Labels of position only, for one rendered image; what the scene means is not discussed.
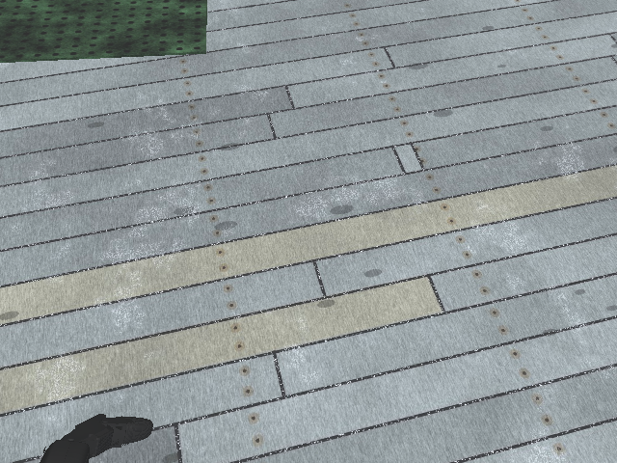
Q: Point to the robot left hand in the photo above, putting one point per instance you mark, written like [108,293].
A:
[96,435]

